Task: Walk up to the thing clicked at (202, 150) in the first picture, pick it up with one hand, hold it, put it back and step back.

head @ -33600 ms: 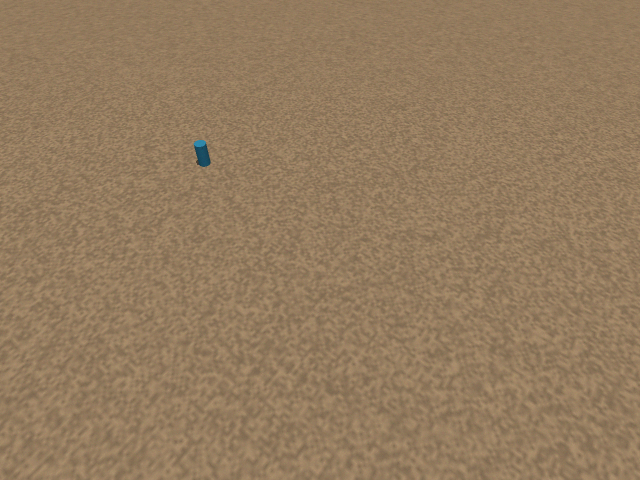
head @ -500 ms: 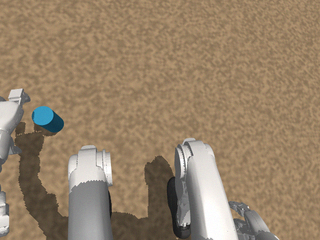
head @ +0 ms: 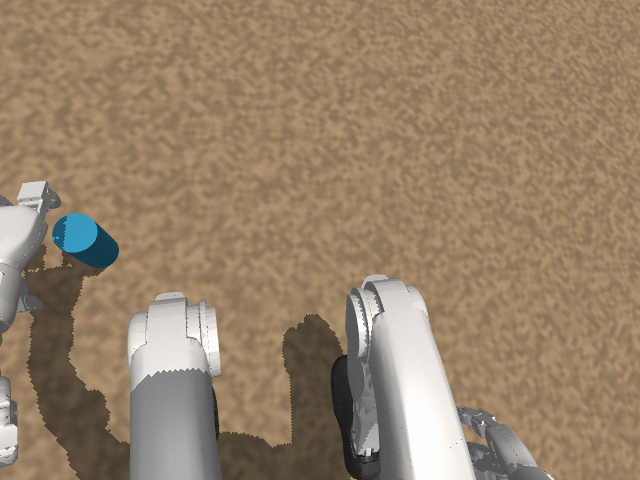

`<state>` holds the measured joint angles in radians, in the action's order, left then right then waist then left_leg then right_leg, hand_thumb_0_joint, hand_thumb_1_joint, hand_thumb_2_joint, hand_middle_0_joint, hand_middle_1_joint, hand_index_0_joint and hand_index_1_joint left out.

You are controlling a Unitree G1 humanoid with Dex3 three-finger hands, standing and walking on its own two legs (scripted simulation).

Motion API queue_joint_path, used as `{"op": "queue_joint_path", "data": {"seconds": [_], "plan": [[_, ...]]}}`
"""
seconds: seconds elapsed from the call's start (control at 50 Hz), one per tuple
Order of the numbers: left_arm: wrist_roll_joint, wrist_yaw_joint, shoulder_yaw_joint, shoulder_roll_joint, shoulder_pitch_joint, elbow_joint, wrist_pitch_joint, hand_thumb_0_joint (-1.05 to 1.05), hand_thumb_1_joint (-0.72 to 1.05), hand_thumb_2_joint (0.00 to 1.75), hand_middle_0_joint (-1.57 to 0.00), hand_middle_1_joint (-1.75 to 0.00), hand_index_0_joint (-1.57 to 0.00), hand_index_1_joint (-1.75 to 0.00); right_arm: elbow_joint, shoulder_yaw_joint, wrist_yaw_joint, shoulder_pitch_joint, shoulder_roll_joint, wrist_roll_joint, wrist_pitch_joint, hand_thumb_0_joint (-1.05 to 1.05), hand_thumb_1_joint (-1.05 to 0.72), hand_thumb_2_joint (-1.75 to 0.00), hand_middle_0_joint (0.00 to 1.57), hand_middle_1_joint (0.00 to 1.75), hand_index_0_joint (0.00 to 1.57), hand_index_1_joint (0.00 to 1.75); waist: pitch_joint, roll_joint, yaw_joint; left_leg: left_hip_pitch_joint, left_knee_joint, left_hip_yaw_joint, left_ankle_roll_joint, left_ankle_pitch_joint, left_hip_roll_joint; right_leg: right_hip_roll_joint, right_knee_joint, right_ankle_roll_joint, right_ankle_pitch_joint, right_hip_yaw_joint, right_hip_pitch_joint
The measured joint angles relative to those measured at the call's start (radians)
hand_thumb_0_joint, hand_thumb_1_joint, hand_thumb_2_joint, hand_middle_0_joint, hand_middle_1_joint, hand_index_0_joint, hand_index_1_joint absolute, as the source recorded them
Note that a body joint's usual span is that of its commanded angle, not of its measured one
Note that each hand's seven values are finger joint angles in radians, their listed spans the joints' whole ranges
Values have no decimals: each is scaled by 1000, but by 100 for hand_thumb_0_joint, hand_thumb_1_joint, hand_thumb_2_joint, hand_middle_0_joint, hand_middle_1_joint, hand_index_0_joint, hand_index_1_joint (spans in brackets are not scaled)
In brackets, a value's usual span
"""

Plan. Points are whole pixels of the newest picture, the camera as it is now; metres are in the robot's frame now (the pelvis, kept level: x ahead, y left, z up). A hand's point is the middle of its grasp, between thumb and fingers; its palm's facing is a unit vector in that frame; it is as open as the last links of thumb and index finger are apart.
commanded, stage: rise first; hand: left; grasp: from above
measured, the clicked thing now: (89, 243) +0.43 +0.30 -0.28
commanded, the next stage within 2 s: approach in 0.94 s
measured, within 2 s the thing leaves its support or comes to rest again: neither
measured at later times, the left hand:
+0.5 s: hand (29, 253) +0.39 +0.34 -0.17, palm faces -0.43 -0.09 -0.90, open 14.0 cm
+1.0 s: hand (21, 249) +0.39 +0.34 -0.16, palm faces -0.43 -0.09 -0.90, open 13.9 cm
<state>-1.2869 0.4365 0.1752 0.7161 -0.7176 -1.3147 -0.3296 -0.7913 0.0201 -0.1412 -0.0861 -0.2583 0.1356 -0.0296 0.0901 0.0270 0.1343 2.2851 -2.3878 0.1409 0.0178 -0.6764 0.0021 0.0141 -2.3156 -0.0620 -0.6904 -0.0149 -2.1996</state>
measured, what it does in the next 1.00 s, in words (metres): stands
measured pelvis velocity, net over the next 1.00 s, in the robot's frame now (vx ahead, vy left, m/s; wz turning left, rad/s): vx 0.00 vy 0.00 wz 0.00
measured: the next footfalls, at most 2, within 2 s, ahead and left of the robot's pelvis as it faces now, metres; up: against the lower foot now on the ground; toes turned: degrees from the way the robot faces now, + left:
none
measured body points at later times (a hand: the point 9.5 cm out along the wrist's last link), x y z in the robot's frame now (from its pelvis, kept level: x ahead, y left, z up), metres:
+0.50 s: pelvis +0.00 +0.00 -0.01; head +0.22 +0.07 +0.38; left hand +0.41 +0.34 -0.12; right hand +0.09 -0.28 -0.12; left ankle +0.08 +0.13 -0.30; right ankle +0.10 -0.14 -0.30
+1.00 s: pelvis +0.00 +0.00 +0.00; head +0.21 +0.07 +0.39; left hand +0.41 +0.34 -0.10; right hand +0.10 -0.28 -0.12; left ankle +0.08 +0.13 -0.30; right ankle +0.10 -0.14 -0.30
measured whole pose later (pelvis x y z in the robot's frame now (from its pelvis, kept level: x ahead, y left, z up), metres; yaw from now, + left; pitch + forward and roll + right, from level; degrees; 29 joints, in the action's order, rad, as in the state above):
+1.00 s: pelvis +0.00 +0.00 +0.00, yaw +0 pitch +32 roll -8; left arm -1.29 0.41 0.17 0.74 -0.76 -1.35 -0.33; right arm -0.80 0.00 -0.15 -0.10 -0.27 0.14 -0.03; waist 0.09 0.02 0.15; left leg 2.29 -2.40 0.15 0.02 -0.67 0.00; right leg 0.01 -2.32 -0.06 -0.69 -0.02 -2.20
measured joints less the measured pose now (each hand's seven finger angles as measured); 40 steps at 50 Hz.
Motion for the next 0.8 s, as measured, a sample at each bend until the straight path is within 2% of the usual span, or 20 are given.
{"op": "queue_joint_path", "data": {"seconds": [0.42,0.62,0.8], "plan": [[-2,6,7,16,-32,-36,17,0,-53,100,-10,-104,-10,-104,-9,-10,-9,-10,-4,9,-15,0,-91,-90,21,30,20,30,-12,0,22,17,-20,4,2,-4,-5,0,-20,-3,-6,-1,-15],[3,-13,17,23,-32,-32,14,0,-52,100,-11,-103,-10,-103,-6,-10,-13,-11,-7,12,-10,0,-91,-90,21,30,20,30,-12,-4,21,15,-25,9,6,-5,-3,3,-23,-4,-2,-4,-16],[6,-27,-1,22,-29,-24,8,0,-52,100,-12,-103,-11,-103,-8,-10,-9,-12,-7,8,-6,0,-91,-90,21,30,20,30,-3,-6,13,8,-17,7,5,-2,-4,0,-15,0,-2,-4,-8]]}}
